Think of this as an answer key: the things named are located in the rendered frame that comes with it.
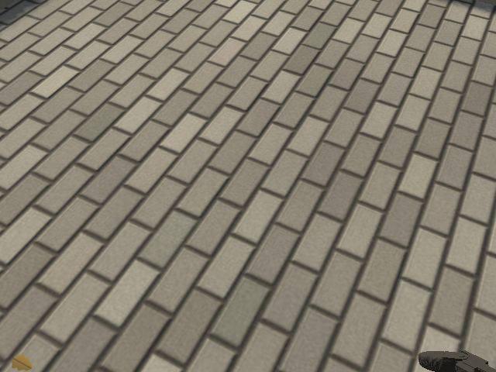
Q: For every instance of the right robot hand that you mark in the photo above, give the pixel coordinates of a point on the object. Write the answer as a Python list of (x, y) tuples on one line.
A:
[(440, 361)]

